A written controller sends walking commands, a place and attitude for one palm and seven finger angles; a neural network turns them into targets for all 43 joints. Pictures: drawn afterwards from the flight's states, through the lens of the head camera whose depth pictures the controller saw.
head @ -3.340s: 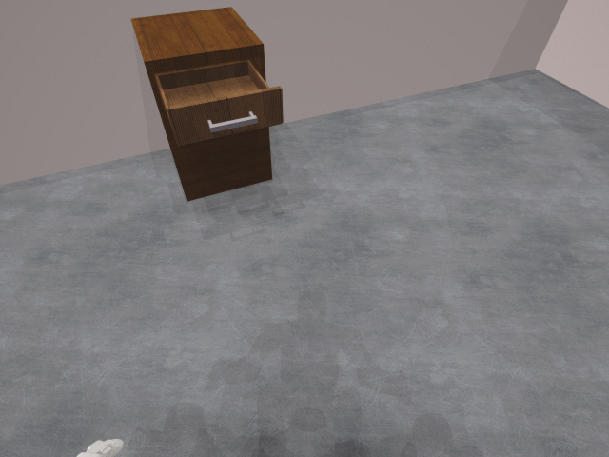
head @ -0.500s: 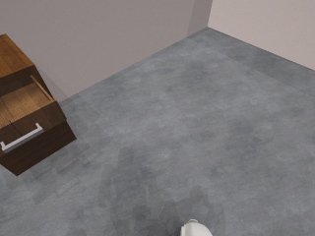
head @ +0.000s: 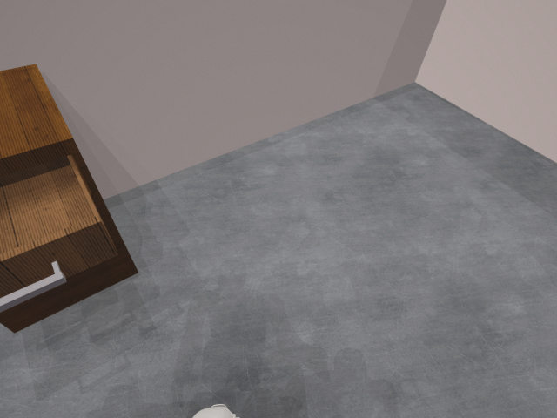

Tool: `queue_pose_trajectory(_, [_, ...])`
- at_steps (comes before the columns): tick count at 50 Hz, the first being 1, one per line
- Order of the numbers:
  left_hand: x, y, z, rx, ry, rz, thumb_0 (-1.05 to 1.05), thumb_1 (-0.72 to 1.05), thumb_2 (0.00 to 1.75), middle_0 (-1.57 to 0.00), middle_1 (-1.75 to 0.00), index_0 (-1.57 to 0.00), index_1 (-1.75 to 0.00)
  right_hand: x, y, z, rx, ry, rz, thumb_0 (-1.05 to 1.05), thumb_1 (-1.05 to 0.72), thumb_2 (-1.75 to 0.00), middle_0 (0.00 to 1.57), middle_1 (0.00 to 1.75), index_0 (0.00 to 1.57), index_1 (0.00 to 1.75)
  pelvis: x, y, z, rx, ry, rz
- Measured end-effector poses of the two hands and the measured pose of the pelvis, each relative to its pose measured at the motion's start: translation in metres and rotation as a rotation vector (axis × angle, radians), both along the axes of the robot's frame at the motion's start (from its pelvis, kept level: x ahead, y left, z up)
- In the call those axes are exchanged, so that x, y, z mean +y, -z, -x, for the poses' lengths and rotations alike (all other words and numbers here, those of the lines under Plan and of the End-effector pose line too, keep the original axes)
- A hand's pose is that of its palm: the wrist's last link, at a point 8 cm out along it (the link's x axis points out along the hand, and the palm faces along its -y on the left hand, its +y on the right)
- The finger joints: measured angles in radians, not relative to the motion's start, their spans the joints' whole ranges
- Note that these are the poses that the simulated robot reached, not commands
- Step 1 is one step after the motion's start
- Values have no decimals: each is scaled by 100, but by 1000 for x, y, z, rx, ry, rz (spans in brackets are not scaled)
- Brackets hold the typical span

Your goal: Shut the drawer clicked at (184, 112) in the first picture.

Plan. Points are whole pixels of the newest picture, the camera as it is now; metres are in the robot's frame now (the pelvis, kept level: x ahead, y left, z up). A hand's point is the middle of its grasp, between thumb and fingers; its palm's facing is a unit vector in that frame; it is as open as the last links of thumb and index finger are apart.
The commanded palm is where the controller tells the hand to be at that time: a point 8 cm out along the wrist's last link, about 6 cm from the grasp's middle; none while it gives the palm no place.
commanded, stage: turn to face it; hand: left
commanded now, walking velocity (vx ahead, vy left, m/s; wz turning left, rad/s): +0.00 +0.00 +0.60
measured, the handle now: (20, 288) +0.37 +0.56 -0.21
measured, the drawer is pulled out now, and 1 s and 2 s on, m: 0.26 0.26 0.26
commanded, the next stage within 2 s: take the last steps up to it in 0.98 s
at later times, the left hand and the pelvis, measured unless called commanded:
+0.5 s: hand out of the picture +0.14 +0.22 -0.14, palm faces +0.27 -0.93 -0.26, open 7.4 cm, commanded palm none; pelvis +0.07 -0.01 +0.01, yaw +14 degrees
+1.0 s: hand out of the picture -0.04 +0.16 -0.17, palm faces +0.56 -0.78 -0.26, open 7.4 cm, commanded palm none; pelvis +0.06 -0.02 +0.00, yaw +32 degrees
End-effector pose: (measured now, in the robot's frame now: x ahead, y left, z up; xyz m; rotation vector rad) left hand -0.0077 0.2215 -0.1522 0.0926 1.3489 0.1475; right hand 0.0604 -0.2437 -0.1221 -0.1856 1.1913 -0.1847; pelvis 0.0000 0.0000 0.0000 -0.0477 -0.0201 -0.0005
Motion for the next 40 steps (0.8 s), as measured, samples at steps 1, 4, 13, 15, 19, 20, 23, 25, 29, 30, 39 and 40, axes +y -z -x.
queue_pose_trajectory(1, [3, 7, -1, 15, -19, 8, 0, 91, 90, -20, -30, -20, -30, 4, 2, -15, -10, -23, 10, 1, -92, -90, 19, 29, 19, 30, 5, 5, -9, -2, -10, 2])
queue_pose_trajectory(4, [15, 16, -9, 52, -61, 15, 1, 91, 90, -20, -30, -20, -30, 16, 3, -47, -32, -67, 29, 0, -92, -90, 19, 29, 19, 30, 16, 11, -25, -4, -32, -9])
queue_pose_trajectory(13, [48, -11, -77, -86, -119, -49, 1, 91, 90, -20, -30, -20, -30, 35, -7, -76, 24, -121, 16, 0, -92, -90, 20, 30, 20, 30, 22, -7, -47, 7, -116, -8])
queue_pose_trajectory(15, [51, -17, -89, -114, -131, -67, 1, 91, 90, -20, -30, -20, -30, 34, -7, -81, 32, -130, 10, 0, -92, -90, 20, 30, 20, 30, 20, -8, -51, 13, -137, -11])
queue_pose_trajectory(19, [53, -27, -107, -154, -155, -101, 1, 91, 90, -20, -30, -20, -30, 26, -5, -91, 45, -149, -1, 0, -91, -90, 20, 30, 20, 30, 11, -10, -60, 23, -182, -16])
queue_pose_trajectory(20, [51, -29, -111, -164, -159, -109, 1, 91, 90, -20, -30, -20, -30, 23, -4, -94, 48, -154, -3, 0, -91, -90, 20, 30, 20, 30, 8, -10, -62, 25, -193, -18])
queue_pose_trajectory(23, [44, -36, -121, -193, -172, -132, 1, 91, 90, -20, -30, -20, -30, 10, 1, -101, 60, -169, -9, 0, -91, -90, 20, 30, 20, 30, -3, -8, -68, 30, -227, -24])
queue_pose_trajectory(25, [36, -39, -126, -215, -183, -148, 1, 91, 90, -20, -30, -20, -30, 0, 7, -107, 70, -183, -14, 0, -90, -90, 20, 30, 20, 30, -13, -6, -71, 33, -253, -30])
queue_pose_trajectory(29, [17, -45, -123, -249, -214, -187, 1, 91, 90, -20, -30, -20, -30, -22, 22, -125, 82, -219, -25, 1, -90, -90, 20, 30, 20, 30, -33, 1, -75, 31, -306, -39])
queue_pose_trajectory(30, [12, -47, -118, -246, -222, -190, 1, 91, 90, -20, -30, -20, -30, -26, 22, -130, 85, -233, -23, 1, -90, -90, 20, 30, 20, 30, -36, 0, -76, 27, -326, -43])
queue_pose_trajectory(39, [-20, -53, -60, -169, -363, -184, 1, 90, 90, -20, -30, -21, -30, -27, 10, -180, 74, -387, -16, 1, -91, -90, 19, 29, 19, 30, -49, -11, -80, 18, -455, -89])
queue_pose_trajectory(40, [-22, -51, -51, -156, -379, -179, 1, 90, 89, -20, -30, -21, -30, -23, 9, -186, 72, -407, -13, 1, -91, -90, 19, 29, 19, 30, -49, -11, -79, 18, -467, -90])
